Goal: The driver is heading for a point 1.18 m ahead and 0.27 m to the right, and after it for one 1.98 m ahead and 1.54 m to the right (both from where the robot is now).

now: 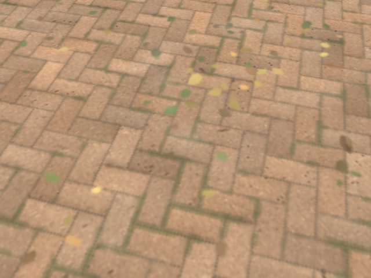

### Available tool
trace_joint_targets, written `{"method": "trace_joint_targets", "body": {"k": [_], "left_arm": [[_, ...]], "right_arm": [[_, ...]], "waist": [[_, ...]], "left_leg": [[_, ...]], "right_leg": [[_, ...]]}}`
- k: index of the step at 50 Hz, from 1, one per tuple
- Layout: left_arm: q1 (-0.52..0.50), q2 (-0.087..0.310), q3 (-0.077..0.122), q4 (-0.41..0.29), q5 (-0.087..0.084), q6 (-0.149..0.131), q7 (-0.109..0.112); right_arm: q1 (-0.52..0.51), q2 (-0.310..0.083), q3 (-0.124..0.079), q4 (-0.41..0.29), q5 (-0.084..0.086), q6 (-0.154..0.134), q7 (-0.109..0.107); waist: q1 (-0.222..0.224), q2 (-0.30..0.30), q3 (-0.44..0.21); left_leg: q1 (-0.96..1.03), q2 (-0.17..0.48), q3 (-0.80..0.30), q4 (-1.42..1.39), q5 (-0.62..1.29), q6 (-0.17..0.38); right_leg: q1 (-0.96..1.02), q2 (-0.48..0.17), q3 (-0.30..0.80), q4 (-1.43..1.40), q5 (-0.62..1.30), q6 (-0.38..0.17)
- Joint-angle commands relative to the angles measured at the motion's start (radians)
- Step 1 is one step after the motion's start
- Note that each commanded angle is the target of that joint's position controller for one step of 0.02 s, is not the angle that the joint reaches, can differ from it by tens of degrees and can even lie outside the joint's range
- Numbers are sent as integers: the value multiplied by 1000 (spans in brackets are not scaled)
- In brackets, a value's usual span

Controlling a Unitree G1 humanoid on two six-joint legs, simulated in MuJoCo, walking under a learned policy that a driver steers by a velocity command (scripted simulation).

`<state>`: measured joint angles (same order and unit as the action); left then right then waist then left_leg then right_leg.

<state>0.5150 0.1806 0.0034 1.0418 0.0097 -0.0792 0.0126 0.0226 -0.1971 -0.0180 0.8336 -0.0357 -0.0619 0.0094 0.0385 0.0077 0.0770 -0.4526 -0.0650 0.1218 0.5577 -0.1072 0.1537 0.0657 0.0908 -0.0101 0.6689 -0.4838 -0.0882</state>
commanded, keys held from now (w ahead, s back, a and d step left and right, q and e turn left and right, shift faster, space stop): w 1.00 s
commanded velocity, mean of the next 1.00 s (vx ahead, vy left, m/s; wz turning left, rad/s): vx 0.50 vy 0.00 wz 0.00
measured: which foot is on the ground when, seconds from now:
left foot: down 0.00-0.54, up 0.56-1.00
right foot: up 0.00-0.52, down 0.54-1.00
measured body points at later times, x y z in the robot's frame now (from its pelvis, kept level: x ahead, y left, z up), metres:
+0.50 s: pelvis +0.27 -0.02 +0.02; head +0.30 -0.02 +0.47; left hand +0.48 +0.18 -0.09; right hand +0.16 -0.24 -0.12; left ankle +0.11 +0.05 -0.71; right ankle +0.42 -0.12 -0.69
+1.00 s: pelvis +0.53 -0.04 +0.03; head +0.56 -0.04 +0.48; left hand +0.43 +0.18 -0.12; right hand +0.72 -0.25 -0.09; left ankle +0.70 +0.09 -0.67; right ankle +0.42 -0.11 -0.71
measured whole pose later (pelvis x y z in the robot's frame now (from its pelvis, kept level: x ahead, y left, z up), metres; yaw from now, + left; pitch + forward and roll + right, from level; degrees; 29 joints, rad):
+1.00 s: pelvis +0.53 -0.04 +0.03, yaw +1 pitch +0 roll -1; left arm 0.49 0.16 0.02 1.08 0.02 -0.10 0.00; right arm 0.03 -0.19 -0.02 0.90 -0.02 -0.04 0.03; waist 0.07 0.03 0.05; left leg -0.60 0.07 0.06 0.66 -0.02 0.05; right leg 0.08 0.09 -0.08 0.17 -0.26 -0.08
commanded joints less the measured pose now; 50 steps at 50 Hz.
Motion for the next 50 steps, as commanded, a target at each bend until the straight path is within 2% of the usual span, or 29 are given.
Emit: {"method": "trace_joint_targets", "body": {"k": [1,2,3,4,5,6,7,9,12,15,18,22,24,25,26,27,28,29,30,31,32,33,34,35,38,41,44,48,50], "left_arm": [[44,128,30,-74,6,-6,-6],[-56,152,38,-111,10,-10,-10],[-110,148,39,-119,14,-13,-14],[-116,129,39,-115,18,-5,-17],[-96,104,35,-111,26,8,-24],[-86,77,31,-105,27,18,-30],[-95,67,30,-109,28,25,-34],[-167,71,31,-133,29,35,-39],[-322,86,33,-181,23,41,-42],[-434,77,27,-212,14,39,-44],[-528,70,21,-237,11,38,-44],[-614,78,21,-270,10,28,-42],[-586,88,25,-270,10,19,-39],[-522,99,32,-251,11,14,-33],[-401,116,43,-211,12,7,-25],[-222,146,60,-151,22,-3,-14],[-37,231,85,-116,49,-10,-2],[-15,296,102,-107,50,-2,-9],[-87,228,93,-111,11,8,-20],[-194,180,78,-124,1,5,-24],[-243,132,67,-125,5,-3,-28],[-247,104,59,-114,6,-10,-25],[-241,73,49,-96,4,-15,-22],[-211,70,46,-79,4,-23,-20],[-143,111,51,-44,-2,-35,-16],[-86,111,46,-27,-1,-32,-16],[-36,109,40,-14,0,-31,-15],[37,117,38,13,7,-28,-5],[51,123,40,25,14,-23,1]], "right_arm": [[393,-224,-77,85,24,7,-2],[276,-166,-62,66,35,4,1],[232,-114,-50,65,32,-5,6],[230,-87,-40,77,25,-16,5],[247,-64,-31,97,24,-25,1],[270,-61,-28,114,24,-35,-1],[300,-72,-29,131,26,-44,-2],[339,-99,-33,152,29,-51,-1],[403,-105,-29,171,32,-48,-1],[465,-101,-22,189,32,-46,-3],[524,-99,-16,208,27,-44,-11],[565,-111,-16,231,11,-37,-24],[537,-123,-19,235,8,-36,-30],[515,-132,-21,233,8,-36,-32],[501,-141,-23,235,10,-34,-31],[479,-141,-21,229,17,-33,-28],[468,-109,-11,191,28,-37,-26],[596,-18,1,192,61,-34,-15],[514,-125,-27,195,31,-31,-20],[423,-118,-30,159,28,-36,-15],[380,-100,-29,150,26,-37,-13],[368,-88,-31,149,14,-27,-8],[388,-62,-27,153,3,-12,-1],[393,-47,-26,155,0,-2,6],[319,-44,-29,126,-4,17,18],[169,-56,-28,75,2,22,21],[48,-45,-17,37,13,19,22],[-64,-49,-11,2,16,15,19],[-97,-59,-14,-16,15,9,18]], "waist": [[-139,74,-272],[-90,43,-106],[-72,-8,-31],[-39,-26,-6],[-10,-16,-10],[2,-5,-15],[6,1,-13],[2,17,8],[-35,23,36],[-70,36,31],[-103,52,33],[-119,62,41],[-85,68,32],[-52,76,2],[-2,76,-58],[75,53,-149],[133,-35,-281],[68,-252,-388],[57,-74,-291],[16,-61,-149],[-9,-24,-86],[-36,-28,-57],[-63,-48,-53],[-71,-55,-55],[-80,-58,-25],[-51,-62,14],[-21,-67,25],[15,-77,36],[17,-76,46]], "left_leg": [[686,438,-844,-287,-337,243],[525,411,-691,-346,-407,207],[397,369,-599,-388,-313,175],[320,327,-511,-401,-197,140],[263,293,-440,-415,-114,114],[241,277,-390,-425,-49,104],[232,266,-355,-431,10,102],[229,247,-296,-458,35,93],[285,222,-249,-474,116,61],[348,204,-208,-455,226,23],[436,211,-196,-432,299,15],[581,260,-201,-366,424,42],[604,278,-188,-303,571,38],[594,276,-174,-233,710,25],[581,263,-161,-105,805,13],[482,229,-129,87,732,-7],[261,179,-94,383,374,-23],[-90,-15,-64,739,-407,-64],[-180,38,-185,791,-364,-46],[-196,79,-182,749,-260,-44],[-161,109,-175,700,-203,-49],[-121,130,-172,656,-183,-57],[-74,142,-166,620,-172,-70],[-54,141,-156,600,-165,-78],[-117,156,-124,536,-104,-100],[-202,171,-96,408,6,-120],[-187,155,-68,238,90,-127],[-186,127,-47,102,107,-108],[-195,120,-50,62,61,-89]], "right_leg": [[-666,-23,85,761,21,-21],[-704,-86,82,706,132,-29],[-669,-113,73,649,179,-29],[-621,-139,76,601,199,-22],[-562,-156,73,556,206,-8],[-537,-163,65,525,210,4],[-541,-169,51,500,218,13],[-602,-191,26,435,277,30],[-714,-210,-7,304,401,53],[-725,-193,-36,156,490,65],[-729,-167,-58,45,522,62],[-741,-137,-67,-51,440,35],[-664,-111,-75,-102,361,3],[-562,-80,-86,-127,320,-16],[-419,-47,-96,-166,312,-39],[-183,-60,-76,-216,362,-71],[89,-284,165,-215,281,-127],[312,-540,648,-321,258,-282],[214,-479,641,-379,196,-248],[62,-444,478,-411,243,-213],[-53,-400,380,-447,356,-186],[-127,-357,302,-464,423,-155],[-179,-324,240,-484,460,-132],[-197,-312,211,-493,505,-127],[-213,-289,144,-528,564,-127],[-193,-267,106,-553,599,-115],[-163,-251,71,-553,656,-97],[-46,-279,64,-531,704,-103],[24,-308,69,-502,748,-112]]}}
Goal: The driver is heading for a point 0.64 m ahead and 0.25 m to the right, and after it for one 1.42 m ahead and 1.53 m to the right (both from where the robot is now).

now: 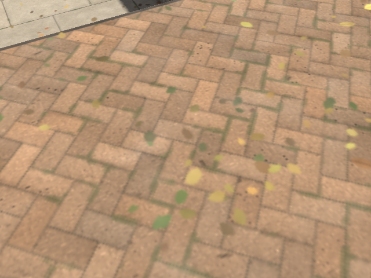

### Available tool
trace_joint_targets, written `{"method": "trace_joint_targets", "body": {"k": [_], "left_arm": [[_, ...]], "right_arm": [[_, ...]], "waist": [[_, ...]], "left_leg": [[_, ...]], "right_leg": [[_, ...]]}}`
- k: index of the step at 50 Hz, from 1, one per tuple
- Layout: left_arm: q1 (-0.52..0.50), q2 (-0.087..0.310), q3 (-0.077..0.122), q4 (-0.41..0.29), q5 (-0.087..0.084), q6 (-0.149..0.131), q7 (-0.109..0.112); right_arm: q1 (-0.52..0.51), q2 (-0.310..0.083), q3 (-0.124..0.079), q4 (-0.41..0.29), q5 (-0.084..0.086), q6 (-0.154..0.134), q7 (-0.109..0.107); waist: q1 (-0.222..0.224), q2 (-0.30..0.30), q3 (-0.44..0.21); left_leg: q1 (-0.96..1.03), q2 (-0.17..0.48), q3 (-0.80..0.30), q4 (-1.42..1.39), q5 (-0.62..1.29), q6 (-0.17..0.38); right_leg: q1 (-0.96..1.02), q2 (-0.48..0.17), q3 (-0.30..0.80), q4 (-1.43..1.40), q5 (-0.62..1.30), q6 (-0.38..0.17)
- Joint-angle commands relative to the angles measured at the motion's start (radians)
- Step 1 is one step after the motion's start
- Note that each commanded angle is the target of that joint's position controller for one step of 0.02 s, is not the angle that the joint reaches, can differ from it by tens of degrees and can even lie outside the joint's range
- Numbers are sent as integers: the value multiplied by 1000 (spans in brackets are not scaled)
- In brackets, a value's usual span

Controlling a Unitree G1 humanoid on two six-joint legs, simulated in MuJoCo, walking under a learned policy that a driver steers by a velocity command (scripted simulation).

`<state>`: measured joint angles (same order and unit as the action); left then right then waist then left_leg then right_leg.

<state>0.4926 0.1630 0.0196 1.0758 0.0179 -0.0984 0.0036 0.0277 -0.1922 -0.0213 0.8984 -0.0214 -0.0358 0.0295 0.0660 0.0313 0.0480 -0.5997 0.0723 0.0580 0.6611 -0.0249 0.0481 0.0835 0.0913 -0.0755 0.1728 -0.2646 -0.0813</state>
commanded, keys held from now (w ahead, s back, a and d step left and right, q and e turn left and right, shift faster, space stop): w+e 1.00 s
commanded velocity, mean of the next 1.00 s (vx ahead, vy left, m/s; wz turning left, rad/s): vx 0.50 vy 0.00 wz -0.46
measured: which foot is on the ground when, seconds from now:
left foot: up 0.00-0.08, down 0.10-0.68, up 0.70-1.00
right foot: down 0.00-0.12, up 0.14-0.66, down 0.68-1.00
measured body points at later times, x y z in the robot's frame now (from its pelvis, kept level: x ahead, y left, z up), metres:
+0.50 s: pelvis +0.26 +0.03 +0.00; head +0.28 +0.03 +0.45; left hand +0.44 +0.23 -0.13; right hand +0.16 -0.20 -0.14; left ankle +0.19 +0.10 -0.74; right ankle +0.37 -0.13 -0.68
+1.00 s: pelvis +0.49 -0.09 +0.00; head +0.51 -0.11 +0.45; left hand +0.62 +0.16 -0.12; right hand +0.53 -0.39 -0.11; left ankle +0.70 +0.01 -0.67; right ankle +0.43 -0.10 -0.74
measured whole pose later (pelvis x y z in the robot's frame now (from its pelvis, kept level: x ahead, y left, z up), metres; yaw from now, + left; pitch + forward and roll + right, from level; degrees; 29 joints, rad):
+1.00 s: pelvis +0.49 -0.09 +0.00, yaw -31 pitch +1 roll +0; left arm 0.38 0.25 0.07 0.93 0.00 -0.05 0.00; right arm 0.08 -0.25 -0.05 0.79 -0.04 -0.02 0.02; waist 0.06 0.03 0.04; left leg -0.67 0.13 -0.04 0.88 -0.12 -0.05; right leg -0.07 0.15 0.07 0.28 -0.21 -0.14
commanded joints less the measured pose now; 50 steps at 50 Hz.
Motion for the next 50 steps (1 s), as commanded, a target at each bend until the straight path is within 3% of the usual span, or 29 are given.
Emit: {"method": "trace_joint_targets", "body": {"k": [1,3,4,5,6,7,8,9,10,12,13,15,18,22,27,30,32,33,34,35,36,37,38,39,40,42,45,50], "left_arm": [[77,142,25,-4,8,-2,13],[38,159,30,-7,11,2,18],[18,170,32,-10,10,3,16],[-5,166,30,-18,2,4,12],[-12,130,19,-56,-12,0,7],[127,29,4,-56,-51,8,6],[48,145,35,-45,-18,19,13],[-35,137,40,-72,-14,19,6],[-72,110,38,-81,-12,21,2],[-69,83,43,-83,11,48,-12],[-71,69,44,-87,13,60,-19],[-111,59,47,-109,13,76,-27],[-220,62,47,-153,12,88,-37],[-371,57,36,-211,8,84,-50],[-509,63,26,-273,15,80,-58],[-477,84,36,-275,19,80,-55],[-343,114,54,-240,21,78,-47],[-220,138,70,-203,24,69,-40],[-81,222,102,-170,38,63,-26],[-122,331,128,-199,22,73,-18],[-93,329,125,-203,5,88,-13],[-148,289,113,-196,0,88,-3],[-194,231,99,-195,-6,81,-2],[-232,202,90,-200,-9,70,1],[-256,184,82,-207,-14,59,4],[-231,193,78,-203,-23,36,0],[-164,229,85,-195,-21,28,-5],[-51,232,83,-190,-17,34,-5]], "right_arm": [[-111,-71,-13,-89,0,-21,-3],[-36,-84,-22,-75,2,-35,-10],[75,-98,-32,-40,2,-43,-17],[251,-128,-48,17,-8,-56,-28],[430,-218,-73,45,-36,-65,-42],[447,-288,-91,44,-41,-56,-35],[367,-213,-79,26,-8,-43,-28],[258,-152,-60,9,-1,-46,-26],[208,-109,-50,4,-2,-53,-23],[210,-66,-38,24,4,-65,-34],[237,-60,-35,36,6,-74,-36],[280,-77,-39,53,13,-87,-40],[333,-87,-41,67,7,-91,-44],[380,-87,-35,81,5,-90,-49],[463,-119,-41,110,1,-75,-63],[453,-148,-49,111,-2,-58,-72],[435,-180,-60,102,-4,-42,-72],[422,-191,-64,91,0,-33,-66],[404,-180,-61,61,4,-32,-60],[400,-79,-47,-26,17,-44,-37],[271,-160,-58,-63,10,-61,-29],[219,-139,-51,-84,21,-75,-25],[246,-137,-50,-70,23,-83,-28],[248,-133,-52,-69,6,-71,-31],[278,-122,-49,-61,-15,-49,-31],[281,-110,-49,-69,-30,-15,-23],[170,-109,-45,-118,-26,3,-17],[-17,-123,-40,-191,-18,6,-12]], "waist": [[-12,-96,78],[-61,-99,47],[-106,-98,-9],[-178,-64,-104],[-230,27,-242],[-164,234,-358],[-152,38,-261],[-115,12,-119],[-92,-4,-51],[-50,33,-12],[-43,36,-14],[-32,34,-4],[-42,34,23],[-65,30,57],[-102,33,74],[-69,61,38],[-13,78,-41],[41,56,-110],[106,-34,-197],[31,-302,-265],[70,-103,-255],[35,-61,-134],[-20,11,-52],[-60,28,-28],[-87,17,-33],[-102,-4,-43],[-75,-38,-16],[-2,-80,-5]], "left_leg": [[-36,-24,12,-59,-55,27],[94,-63,19,-115,-134,52],[237,-96,30,-156,-147,67],[477,-86,16,-209,-94,92],[750,142,-222,-223,-178,140],[963,402,-652,-334,-236,261],[836,350,-639,-387,-338,222],[680,312,-483,-426,-330,186],[568,271,-371,-467,-241,155],[458,206,-210,-499,-134,105],[444,198,-171,-505,-82,99],[452,189,-95,-516,2,93],[475,177,-11,-529,55,84],[506,155,84,-524,153,71],[648,197,157,-477,301,71],[714,211,208,-338,647,67],[723,215,224,-104,810,69],[654,208,234,100,722,54],[445,177,234,401,418,19],[-40,-67,172,805,-494,-52],[-166,-66,-50,842,-461,-44],[-199,-6,-79,781,-362,-33],[-133,31,-78,663,-304,-32],[-68,54,-88,586,-295,-41],[-3,59,-88,544,-288,-54],[28,54,-75,483,-282,-76],[-34,52,-55,361,-180,-102],[-128,21,-61,166,-24,-104]], "right_leg": [[28,-319,148,21,573,-120],[30,-318,146,126,770,-104],[11,-299,139,245,867,-91],[-84,-253,110,436,807,-71],[-298,-192,77,726,463,-53],[-628,-22,25,1059,-267,-17],[-690,-83,132,1119,-210,-32],[-696,-121,138,1090,-108,-33],[-667,-153,132,1052,-49,-29],[-607,-181,122,1008,-12,-14],[-596,-181,117,1004,0,-9],[-645,-188,104,991,47,-2],[-746,-202,86,935,151,9],[-761,-186,39,714,264,17],[-727,-154,-50,519,226,-21],[-620,-87,-99,476,93,-75],[-469,-16,-118,443,-4,-120],[-302,11,-102,363,15,-149],[-66,-114,102,284,-68,-202],[235,-413,685,175,-74,-365],[205,-432,764,83,-22,-373],[100,-418,618,74,37,-338],[-45,-376,522,56,170,-287],[-129,-319,442,52,264,-249],[-184,-278,385,45,330,-234],[-222,-239,341,41,419,-229],[-237,-208,328,20,415,-207],[-126,-197,367,41,430,-159]]}}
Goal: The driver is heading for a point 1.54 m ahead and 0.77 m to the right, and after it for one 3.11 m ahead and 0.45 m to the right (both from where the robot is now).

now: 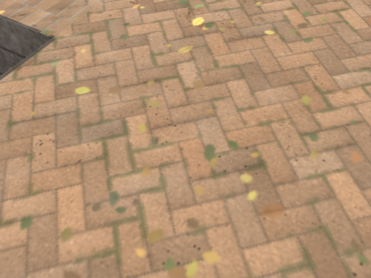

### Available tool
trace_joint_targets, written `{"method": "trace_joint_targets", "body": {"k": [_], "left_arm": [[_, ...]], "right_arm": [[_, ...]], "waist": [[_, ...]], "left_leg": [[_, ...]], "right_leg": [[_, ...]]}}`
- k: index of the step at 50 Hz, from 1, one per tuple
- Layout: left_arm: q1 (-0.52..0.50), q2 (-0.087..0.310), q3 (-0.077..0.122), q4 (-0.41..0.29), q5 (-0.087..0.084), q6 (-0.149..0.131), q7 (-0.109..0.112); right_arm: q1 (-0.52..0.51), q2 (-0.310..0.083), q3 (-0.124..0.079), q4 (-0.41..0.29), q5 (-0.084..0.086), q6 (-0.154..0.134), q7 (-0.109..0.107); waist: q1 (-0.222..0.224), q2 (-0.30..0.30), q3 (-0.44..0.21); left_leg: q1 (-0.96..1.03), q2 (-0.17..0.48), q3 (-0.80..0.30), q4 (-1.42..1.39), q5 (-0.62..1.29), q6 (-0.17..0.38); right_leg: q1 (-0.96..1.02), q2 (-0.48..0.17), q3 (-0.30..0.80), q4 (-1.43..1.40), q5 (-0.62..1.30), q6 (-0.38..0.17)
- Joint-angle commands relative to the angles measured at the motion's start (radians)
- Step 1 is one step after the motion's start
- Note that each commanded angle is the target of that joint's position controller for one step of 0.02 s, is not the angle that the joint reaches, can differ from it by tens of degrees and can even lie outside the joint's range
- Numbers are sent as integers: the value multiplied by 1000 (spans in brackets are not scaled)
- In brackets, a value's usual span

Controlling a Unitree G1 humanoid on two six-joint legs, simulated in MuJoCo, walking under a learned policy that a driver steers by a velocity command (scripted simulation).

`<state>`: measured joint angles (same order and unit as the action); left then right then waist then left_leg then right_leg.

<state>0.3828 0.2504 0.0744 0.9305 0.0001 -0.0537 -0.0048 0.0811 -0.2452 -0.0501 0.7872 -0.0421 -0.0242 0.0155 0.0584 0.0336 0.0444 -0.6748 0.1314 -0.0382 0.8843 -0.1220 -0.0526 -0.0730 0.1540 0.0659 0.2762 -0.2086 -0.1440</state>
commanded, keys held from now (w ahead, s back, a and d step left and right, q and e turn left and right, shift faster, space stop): w+e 1.00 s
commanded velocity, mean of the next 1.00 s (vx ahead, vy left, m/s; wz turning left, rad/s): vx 0.50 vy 0.00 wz -0.60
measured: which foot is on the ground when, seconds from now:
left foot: up 0.00-0.20, down 0.22-0.76, up 0.78-1.00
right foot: down 0.00-0.24, up 0.26-0.74, down 0.76-1.00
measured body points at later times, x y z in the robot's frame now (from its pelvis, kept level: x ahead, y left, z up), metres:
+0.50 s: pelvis +0.27 +0.04 +0.00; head +0.30 +0.04 +0.45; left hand +0.48 +0.26 -0.12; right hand +0.23 -0.24 -0.12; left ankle +0.28 +0.13 -0.74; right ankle +0.29 -0.11 -0.66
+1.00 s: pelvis +0.49 -0.12 +0.00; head +0.51 -0.15 +0.45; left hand +0.69 +0.08 -0.12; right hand +0.45 -0.42 -0.12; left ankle +0.63 -0.01 -0.67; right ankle +0.46 -0.15 -0.74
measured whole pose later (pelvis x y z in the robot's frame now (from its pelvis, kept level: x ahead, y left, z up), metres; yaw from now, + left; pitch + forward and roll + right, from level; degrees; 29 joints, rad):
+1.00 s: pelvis +0.49 -0.12 +0.00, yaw -36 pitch +1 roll +0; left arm 0.33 0.27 0.06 0.81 0.00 -0.03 -0.01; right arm 0.18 -0.28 -0.04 0.72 -0.05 -0.02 0.02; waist 0.02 0.03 0.05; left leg -0.61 0.13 -0.02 1.04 -0.28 -0.04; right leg -0.18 0.14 0.04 0.34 -0.18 -0.13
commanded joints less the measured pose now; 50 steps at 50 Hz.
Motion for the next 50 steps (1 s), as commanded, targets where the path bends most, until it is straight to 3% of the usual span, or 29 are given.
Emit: {"method": "trace_joint_targets", "body": {"k": [1,6,8,9,10,11,12,13,14,15,16,17,19,22,28,32,33,35,36,37,38,39,40,41,42,43,45,47,50], "left_arm": [[75,146,28,-45,2,-10,6],[125,162,28,-49,16,-6,19],[84,182,33,-64,18,-7,27],[41,195,36,-77,19,-10,25],[18,206,38,-84,16,-15,17],[0,192,35,-93,7,-23,6],[35,95,10,-133,-16,-29,1],[122,91,8,-160,-19,-24,4],[111,142,13,-121,14,-5,12],[40,138,12,-119,24,2,1],[7,116,9,-127,23,7,-7],[-13,108,9,-138,34,17,-17],[-14,95,5,-144,39,40,-33],[-106,84,-2,-188,37,51,-50],[-309,49,-25,-265,32,43,-74],[-414,54,-30,-309,38,42,-85],[-425,60,-29,-316,42,43,-84],[-401,73,-21,-317,50,44,-75],[-336,86,-13,-301,53,40,-68],[-197,103,1,-259,58,31,-58],[-13,164,27,-203,66,25,-41],[-14,284,54,-214,54,27,-25],[38,302,61,-239,23,38,-15],[17,273,56,-209,19,42,-4],[-27,218,42,-200,10,37,1],[-77,184,32,-204,10,30,3],[-129,147,16,-214,2,16,2],[-103,157,19,-203,-1,0,-4],[-43,176,25,-185,3,-4,-6]], "right_arm": [[-100,-70,-8,-92,4,-7,5],[-217,-79,7,-158,14,-26,12],[-158,-101,4,-155,18,-36,9],[-73,-119,-3,-133,21,-41,2],[55,-147,-16,-94,22,-49,-10],[206,-183,-29,-64,12,-63,-24],[345,-269,-47,-68,-17,-64,-42],[282,-299,-56,-74,-11,-49,-37],[197,-206,-42,-93,1,-38,-30],[145,-123,-22,-98,9,-37,-27],[125,-92,-12,-90,7,-39,-25],[138,-91,-10,-72,9,-46,-27],[172,-99,-12,-47,18,-66,-21],[206,-112,-19,-25,27,-85,-13],[256,-125,-24,10,24,-81,-12],[310,-162,-34,34,25,-70,-21],[325,-170,-36,43,25,-63,-24],[341,-197,-41,56,23,-46,-29],[345,-212,-42,60,22,-36,-32],[335,-217,-41,55,28,-26,-33],[329,-202,-34,31,24,-24,-31],[359,-73,-5,-48,27,-31,-10],[250,-151,-21,-86,16,-36,-7],[164,-153,-20,-109,25,-44,-4],[174,-134,-9,-100,30,-55,-5],[189,-134,-11,-85,22,-51,-7],[244,-131,-10,-70,-5,-16,-3],[234,-116,-9,-77,-8,6,4],[120,-105,-6,-114,-5,14,5]], "waist": [[16,-86,-1],[47,-109,12],[4,-123,5],[-41,-127,-21],[-95,-105,-87],[-170,-55,-180],[-195,89,-346],[-101,304,-401],[-70,123,-244],[-74,4,-120],[-60,-12,-57],[-51,37,-33],[-41,72,-35],[-43,59,-27],[-78,51,13],[-107,53,39],[-110,54,40],[-93,70,10],[-63,75,-36],[1,50,-116],[77,-28,-232],[14,-279,-322],[71,-195,-377],[61,-115,-235],[16,-72,-137],[-30,-40,-89],[-89,-60,-89],[-95,-56,-84],[-63,-61,-30]], "left_leg": [[-60,-48,34,-88,86,-1],[-28,-100,32,-243,73,29],[109,-120,22,-323,36,53],[254,-147,31,-358,-5,71],[429,-173,46,-391,-14,90],[663,-99,-13,-429,-8,122],[914,177,-311,-456,-207,175],[971,334,-749,-596,-221,274],[825,308,-679,-599,-330,277],[689,250,-504,-617,-310,260],[595,196,-367,-651,-218,230],[547,162,-274,-670,-132,214],[514,137,-161,-691,25,207],[543,146,-58,-730,120,223],[574,104,144,-738,202,194],[649,137,201,-714,254,173],[685,146,214,-688,306,168],[743,155,254,-561,588,155],[757,155,272,-434,732,150],[712,141,299,-234,756,137],[528,117,307,46,530,105],[90,-29,292,376,-330,45],[-62,-120,88,528,-438,29],[-141,-60,30,515,-323,42],[-94,-24,31,416,-243,47],[-21,0,25,336,-225,45],[93,7,20,271,-223,25],[97,-4,34,221,-195,10],[22,-10,38,105,-83,-6]], "right_leg": [[55,-260,233,-52,386,-94],[144,-283,287,23,496,-88],[115,-287,303,65,547,-56],[65,-271,291,124,643,-30],[31,-236,274,256,723,-8],[-77,-172,233,467,618,15],[-260,-87,137,774,202,41],[-482,7,66,959,-343,50],[-551,-91,70,1040,-268,48],[-545,-128,52,1013,-185,56],[-523,-159,41,957,-145,62],[-507,-183,34,918,-131,69],[-486,-191,12,910,-107,78],[-574,-214,6,876,-28,89],[-587,-224,-68,579,185,102],[-529,-212,-141,410,135,69],[-520,-199,-157,383,92,56],[-443,-143,-195,341,-24,20],[-361,-103,-206,318,-69,-4],[-190,-58,-210,253,-50,-32],[80,-124,-80,211,-92,-76],[389,-444,424,153,-179,-189],[424,-513,715,24,-82,-248],[356,-473,515,30,65,-223],[210,-433,397,27,207,-191],[97,-375,315,12,295,-152],[-24,-313,237,-16,379,-137],[-67,-287,217,-42,382,-146],[-85,-270,233,-87,276,-138]]}}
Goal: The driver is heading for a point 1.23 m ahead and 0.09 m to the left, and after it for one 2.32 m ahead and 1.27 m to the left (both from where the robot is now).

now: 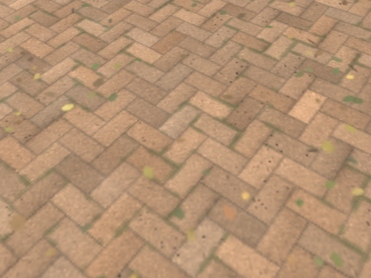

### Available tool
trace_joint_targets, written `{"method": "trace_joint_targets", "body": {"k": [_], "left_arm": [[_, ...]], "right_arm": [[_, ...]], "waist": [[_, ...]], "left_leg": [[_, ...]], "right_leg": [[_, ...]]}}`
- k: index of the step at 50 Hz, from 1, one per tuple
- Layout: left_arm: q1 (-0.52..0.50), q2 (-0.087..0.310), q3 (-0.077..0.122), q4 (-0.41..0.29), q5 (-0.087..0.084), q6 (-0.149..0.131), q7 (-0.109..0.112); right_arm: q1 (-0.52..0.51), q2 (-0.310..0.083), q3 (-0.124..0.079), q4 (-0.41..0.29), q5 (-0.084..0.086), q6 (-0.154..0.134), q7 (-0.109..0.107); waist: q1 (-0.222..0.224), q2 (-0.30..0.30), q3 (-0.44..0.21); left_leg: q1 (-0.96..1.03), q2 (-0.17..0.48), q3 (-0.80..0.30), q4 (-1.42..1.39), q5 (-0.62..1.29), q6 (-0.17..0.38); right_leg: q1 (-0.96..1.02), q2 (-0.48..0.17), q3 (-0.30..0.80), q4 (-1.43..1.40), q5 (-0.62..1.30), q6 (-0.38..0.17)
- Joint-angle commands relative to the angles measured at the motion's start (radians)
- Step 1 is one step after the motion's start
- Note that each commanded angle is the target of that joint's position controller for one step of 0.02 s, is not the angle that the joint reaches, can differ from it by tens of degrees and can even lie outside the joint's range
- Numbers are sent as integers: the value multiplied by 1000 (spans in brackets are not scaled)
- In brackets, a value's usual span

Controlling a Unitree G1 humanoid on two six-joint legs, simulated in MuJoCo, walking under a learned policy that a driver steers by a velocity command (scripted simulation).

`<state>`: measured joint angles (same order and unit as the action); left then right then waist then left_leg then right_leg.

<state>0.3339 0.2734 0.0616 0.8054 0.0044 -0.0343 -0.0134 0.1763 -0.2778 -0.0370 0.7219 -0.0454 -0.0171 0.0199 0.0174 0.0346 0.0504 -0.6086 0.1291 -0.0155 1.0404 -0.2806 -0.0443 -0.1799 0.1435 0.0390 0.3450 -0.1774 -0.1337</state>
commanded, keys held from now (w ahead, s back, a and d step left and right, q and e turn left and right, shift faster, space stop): w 1.00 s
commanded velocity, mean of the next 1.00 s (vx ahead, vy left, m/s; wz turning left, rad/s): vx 0.50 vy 0.00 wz -0.14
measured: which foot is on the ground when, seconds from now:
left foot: up 0.00-0.28, down 0.30-0.84, up 0.86-1.00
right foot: down 0.00-0.32, up 0.34-0.82, down 0.84-1.00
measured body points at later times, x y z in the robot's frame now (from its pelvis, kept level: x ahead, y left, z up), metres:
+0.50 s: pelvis +0.29 +0.05 +0.00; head +0.31 +0.06 +0.45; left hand +0.39 +0.31 -0.14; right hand +0.33 -0.23 -0.12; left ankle +0.32 +0.12 -0.74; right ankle +0.23 -0.07 -0.66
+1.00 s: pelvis +0.55 -0.03 +0.00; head +0.57 -0.05 +0.45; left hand +0.66 +0.23 -0.12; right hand +0.57 -0.29 -0.14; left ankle +0.50 +0.11 -0.66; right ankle +0.57 -0.10 -0.74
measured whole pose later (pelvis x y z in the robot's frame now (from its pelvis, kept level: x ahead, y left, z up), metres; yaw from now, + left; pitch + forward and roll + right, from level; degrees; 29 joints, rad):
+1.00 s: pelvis +0.55 -0.03 +0.00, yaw -6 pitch +0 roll +0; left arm 0.24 0.24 0.03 0.89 0.02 -0.07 -0.01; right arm 0.31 -0.26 -0.04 0.89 -0.02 -0.05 0.02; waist -0.01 0.04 0.04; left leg -0.41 0.04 0.00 1.09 -0.33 0.06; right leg -0.24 0.05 -0.08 0.39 -0.16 -0.09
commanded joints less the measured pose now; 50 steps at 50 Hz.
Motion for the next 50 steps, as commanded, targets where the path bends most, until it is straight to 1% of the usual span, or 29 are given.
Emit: {"method": "trace_joint_targets", "body": {"k": [1,5,10,12,13,14,15,16,17,18,19,20,22,25,28,31,33,36,39,40,41,42,43,44,45,46,47,48,50], "left_arm": [[27,149,37,-52,-2,-24,2],[110,132,28,-16,-3,-35,6],[173,146,23,20,11,-38,21],[147,159,23,26,15,-38,28],[125,168,23,27,15,-40,29],[114,177,24,32,17,-41,28],[99,173,21,34,16,-43,23],[106,116,4,7,13,-49,20],[241,50,-4,6,-19,-47,16],[179,120,3,21,22,-42,22],[101,119,5,10,21,-41,14],[50,104,-2,0,22,-41,8],[44,84,-8,1,33,-22,-5],[25,60,-16,3,40,-7,-17],[-111,46,-27,-36,40,-5,-23],[-236,20,-43,-70,33,-9,-29],[-299,13,-50,-84,28,-12,-30],[-357,28,-49,-100,25,-16,-26],[-326,51,-39,-94,29,-23,-18],[-248,63,-31,-68,32,-29,-12],[-102,83,-18,-16,41,-40,-4],[76,147,3,23,61,-49,9],[147,253,34,35,68,-40,18],[103,199,28,36,20,-27,13],[9,150,14,27,10,-26,11],[-43,98,2,26,14,-34,7],[-63,73,-5,33,14,-41,8],[-72,53,-11,46,11,-47,11],[-45,59,-9,67,8,-63,11]], "right_arm": [[-11,-72,-19,-58,-1,6,1],[-120,-61,-12,-84,4,-4,8],[-233,-64,-5,-128,13,-21,17],[-189,-76,-9,-121,15,-28,15],[-125,-88,-16,-101,15,-31,8],[-21,-107,-27,-66,17,-36,-3],[128,-128,-38,-22,13,-45,-16],[294,-196,-53,-3,-7,-52,-33],[313,-288,-78,13,-14,-46,-27],[240,-196,-61,9,22,-37,-14],[150,-134,-46,-3,30,-37,-10],[111,-94,-36,0,24,-42,-6],[107,-71,-25,27,27,-54,-8],[164,-84,-27,70,38,-76,-3],[210,-87,-27,103,42,-77,-2],[244,-85,-25,129,44,-75,0],[272,-97,-27,145,42,-76,-2],[307,-106,-27,170,36,-71,-8],[291,-121,-30,184,30,-63,-17],[281,-127,-31,187,30,-59,-20],[276,-120,-28,191,32,-55,-20],[265,-92,-17,162,38,-57,-19],[370,18,8,128,68,-58,-11],[307,-103,-23,144,36,-50,-22],[236,-102,-27,123,35,-53,-18],[200,-79,-20,118,37,-58,-12],[194,-67,-20,123,32,-51,-8],[213,-57,-17,131,17,-37,-2],[218,-36,-14,140,9,-18,9]], "waist": [[-10,-67,-23],[40,-82,-11],[77,-92,19],[43,-106,23],[12,-112,2],[-33,-107,-51],[-107,-72,-134],[-163,21,-267],[-92,273,-349],[-70,101,-237],[-44,23,-109],[-36,-23,-61],[-2,32,-38],[6,45,-39],[-16,38,1],[-43,40,15],[-61,42,16],[-74,43,23],[-42,47,13],[-6,45,-26],[56,13,-105],[124,-57,-224],[86,-294,-353],[90,-168,-312],[50,-125,-160],[28,-92,-98],[-1,-98,-58],[-29,-113,-45],[-45,-103,-51]], "left_leg": [[-72,-8,15,-100,116,-16],[-95,-26,20,-262,256,4],[-64,-72,41,-408,253,53],[38,-98,47,-469,196,85],[142,-128,59,-492,154,103],[275,-165,76,-515,118,121],[474,-149,63,-565,153,148],[718,65,-171,-575,36,199],[902,302,-666,-697,9,338],[793,266,-720,-759,-68,321],[656,233,-541,-768,-55,305],[570,184,-426,-792,45,284],[480,109,-274,-830,191,249],[475,86,-189,-865,334,260],[498,64,-123,-911,365,260],[502,26,-54,-910,425,235],[517,28,-35,-900,453,226],[582,66,-46,-868,501,221],[649,97,-46,-776,664,206],[657,87,-32,-679,778,193],[616,47,6,-505,803,174],[445,6,40,-248,569,153],[84,-170,107,131,-80,104],[-22,-166,-15,228,-227,117],[-56,-115,-38,222,-147,126],[-28,-81,-38,166,-84,125],[16,-57,-33,111,-57,119],[67,-43,-28,74,-40,106],[97,-44,-9,50,-12,87]], "right_leg": [[41,-259,259,-165,231,-142],[135,-260,238,-153,313,-104],[241,-297,245,-107,437,-81],[241,-309,237,-75,526,-55],[229,-301,220,-22,658,-37],[225,-281,199,96,796,-22],[166,-235,153,286,780,-4],[-2,-178,116,576,474,14],[-312,21,38,893,-293,59],[-406,-40,115,961,-295,42],[-415,-87,105,939,-207,43],[-398,-120,86,892,-159,45],[-344,-162,55,816,-136,61],[-363,-182,12,758,-101,83],[-459,-222,-29,638,3,108],[-438,-221,-69,445,112,122],[-398,-207,-89,343,159,120],[-369,-190,-98,263,148,100],[-289,-158,-101,199,45,58],[-189,-129,-111,162,18,39],[-1,-111,-115,103,39,10],[250,-272,57,90,-34,-42],[526,-565,533,13,-114,-183],[457,-550,624,-59,-133,-183],[329,-502,453,-71,-97,-156],[218,-455,351,-106,-6,-131],[139,-409,269,-133,53,-96],[77,-373,210,-158,93,-73],[48,-355,161,-188,168,-78]]}}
